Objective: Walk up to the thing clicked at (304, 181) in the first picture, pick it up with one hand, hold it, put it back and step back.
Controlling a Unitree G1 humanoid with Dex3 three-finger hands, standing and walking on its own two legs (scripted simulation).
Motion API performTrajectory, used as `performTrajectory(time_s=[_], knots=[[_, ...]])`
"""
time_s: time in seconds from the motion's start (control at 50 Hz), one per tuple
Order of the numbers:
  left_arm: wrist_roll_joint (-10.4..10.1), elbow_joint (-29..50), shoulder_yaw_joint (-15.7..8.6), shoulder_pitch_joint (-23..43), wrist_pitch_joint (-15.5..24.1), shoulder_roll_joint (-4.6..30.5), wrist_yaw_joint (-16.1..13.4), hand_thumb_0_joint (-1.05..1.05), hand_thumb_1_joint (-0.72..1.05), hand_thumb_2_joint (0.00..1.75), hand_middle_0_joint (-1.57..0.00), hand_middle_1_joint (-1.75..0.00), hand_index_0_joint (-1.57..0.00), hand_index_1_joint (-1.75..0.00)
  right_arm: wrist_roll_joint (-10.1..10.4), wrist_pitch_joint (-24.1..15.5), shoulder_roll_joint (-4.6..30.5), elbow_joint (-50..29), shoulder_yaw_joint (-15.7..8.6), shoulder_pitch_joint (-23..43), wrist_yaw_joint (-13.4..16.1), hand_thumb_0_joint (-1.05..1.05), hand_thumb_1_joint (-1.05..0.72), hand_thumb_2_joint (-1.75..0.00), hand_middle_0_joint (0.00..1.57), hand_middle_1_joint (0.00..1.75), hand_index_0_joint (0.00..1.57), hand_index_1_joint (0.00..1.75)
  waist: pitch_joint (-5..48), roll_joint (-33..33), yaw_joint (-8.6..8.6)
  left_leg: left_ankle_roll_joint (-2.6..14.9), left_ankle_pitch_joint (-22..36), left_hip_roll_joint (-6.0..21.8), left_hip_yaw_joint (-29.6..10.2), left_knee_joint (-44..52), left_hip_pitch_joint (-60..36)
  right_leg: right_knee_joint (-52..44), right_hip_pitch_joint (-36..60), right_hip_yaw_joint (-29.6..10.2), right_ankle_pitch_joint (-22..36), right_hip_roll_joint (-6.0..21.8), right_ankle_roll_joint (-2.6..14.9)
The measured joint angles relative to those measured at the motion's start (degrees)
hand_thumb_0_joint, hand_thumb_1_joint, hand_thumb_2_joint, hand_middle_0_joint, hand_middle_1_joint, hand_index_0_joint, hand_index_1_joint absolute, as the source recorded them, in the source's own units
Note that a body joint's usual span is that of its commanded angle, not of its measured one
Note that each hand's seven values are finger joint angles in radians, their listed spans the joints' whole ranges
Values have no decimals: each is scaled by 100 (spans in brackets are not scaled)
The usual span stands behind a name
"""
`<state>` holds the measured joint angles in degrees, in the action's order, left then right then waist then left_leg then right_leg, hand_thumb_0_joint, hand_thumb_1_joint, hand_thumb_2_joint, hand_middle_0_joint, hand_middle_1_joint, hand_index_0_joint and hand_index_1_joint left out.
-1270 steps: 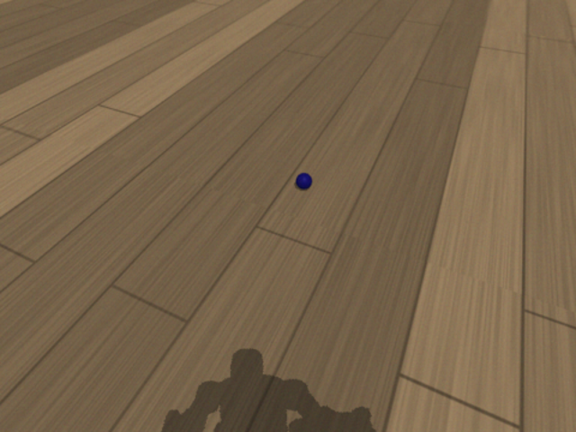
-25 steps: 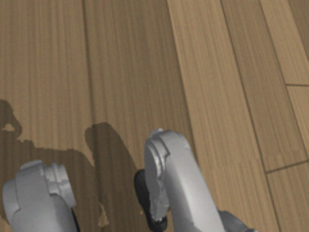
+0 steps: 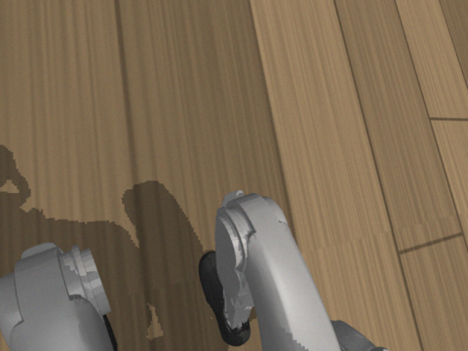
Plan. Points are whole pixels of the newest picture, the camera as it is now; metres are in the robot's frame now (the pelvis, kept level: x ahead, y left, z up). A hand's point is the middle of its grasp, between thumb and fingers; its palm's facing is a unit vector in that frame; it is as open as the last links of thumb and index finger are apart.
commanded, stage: withdraw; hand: left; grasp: from above
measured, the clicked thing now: out of the picture +0.42 +0.34 -0.25
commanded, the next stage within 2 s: home in 1.10 s
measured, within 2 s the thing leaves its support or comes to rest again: neither
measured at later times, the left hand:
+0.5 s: hand out of the picture +0.42 +0.36 -0.12, palm faces -0.24 -0.07 -0.97, open 14.0 cm
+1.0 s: hand out of the picture +0.38 +0.33 -0.11, palm faces -0.44 -0.11 -0.89, open 14.0 cm
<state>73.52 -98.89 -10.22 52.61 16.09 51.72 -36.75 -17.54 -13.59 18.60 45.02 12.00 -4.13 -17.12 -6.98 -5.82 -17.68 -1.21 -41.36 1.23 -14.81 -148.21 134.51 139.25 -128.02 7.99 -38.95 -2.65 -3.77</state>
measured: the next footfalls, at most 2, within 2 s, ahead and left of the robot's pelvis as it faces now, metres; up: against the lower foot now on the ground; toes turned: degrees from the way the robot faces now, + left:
none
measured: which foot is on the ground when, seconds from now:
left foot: down 0.00-1.00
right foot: down 0.00-1.00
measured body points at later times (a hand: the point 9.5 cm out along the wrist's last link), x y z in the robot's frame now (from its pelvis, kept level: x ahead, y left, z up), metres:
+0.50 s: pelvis +0.01 +0.00 +0.02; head +0.21 +0.09 +0.41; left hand +0.43 +0.36 -0.07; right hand +0.11 -0.25 -0.08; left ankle +0.06 +0.13 -0.26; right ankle +0.11 -0.12 -0.26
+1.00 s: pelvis -0.02 -0.01 +0.04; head +0.18 +0.09 +0.43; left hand +0.40 +0.33 -0.06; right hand +0.10 -0.29 -0.05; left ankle +0.06 +0.13 -0.26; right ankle +0.11 -0.12 -0.26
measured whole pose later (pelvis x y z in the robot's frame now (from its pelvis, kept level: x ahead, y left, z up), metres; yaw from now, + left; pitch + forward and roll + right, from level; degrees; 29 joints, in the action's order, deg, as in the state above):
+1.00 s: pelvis -0.02 -0.01 +0.04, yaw +6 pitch +29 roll -7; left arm 75.1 -82.7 -3.4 51.7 19.8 42.6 -22.6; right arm -8.7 -1.9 19.0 41.8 4.1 -6.5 -7.5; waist 2.0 -2.9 -12.0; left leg -1.4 -35.3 0.3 -9.0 -136.7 130.6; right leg 132.4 -125.6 4.2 -36.0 -0.1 -1.6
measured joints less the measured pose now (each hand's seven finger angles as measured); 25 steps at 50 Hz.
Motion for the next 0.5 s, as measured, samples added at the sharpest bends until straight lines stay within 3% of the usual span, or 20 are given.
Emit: performTrajectory(time_s=[0.22, 0.32, 0.36, 0.42, 0.5], knots=[[206, 146, 127, -86, -74, -192, -367, 0, -46, 98, -8, -104, -10, -103, -21, -69, -14, -1, -30, 36, -52, 0, -89, -90, 20, 30, 20, 30, 113, 7, 15, 38, -6, 23, -3, -32, 26, -8, -10, 5, 17, -30, 9], [140, 659, -26, -259, -288, -424, -376, 0, -47, 97, -8, -103, -10, -101, 73, -61, -22, -10, -161, -9, -119, 0, -90, -90, 20, 30, 20, 30, 325, 112, 116, 31, -6, 21, 37, 18, 74, -26, -70, -21, 3, -13, 38], [82, 958, -106, -351, -412, -519, -280, 0, -47, 97, -8, -103, -10, -101, 135, -39, -35, -28, -272, -48, -158, 0, -90, -90, 20, 30, 20, 30, 448, 191, 173, 30, -12, 16, 71, 53, 83, -34, -86, -47, -22, 3, 34], [-186, 1640, -111, -566, -647, -746, -5, 0, -48, 97, -8, -102, -10, -101, 329, 65, -87, 7, -521, -128, -177, 0, -90, -90, 20, 30, 20, 30, 718, 370, 334, 30, -27, 13, 152, 169, 86, -93, -100, -102, -76, 39, 46], [-587, 2576, 257, -845, -1032, -1110, 603, 0, -50, 98, -8, -101, -9, -101, 709, 371, -161, 57, -884, -221, -126, 0, -90, -90, 20, 30, 20, 30, 1171, 653, 645, 64, -23, 19, 378, 519, -30, -307, -24, -256, -158, 114, 56]])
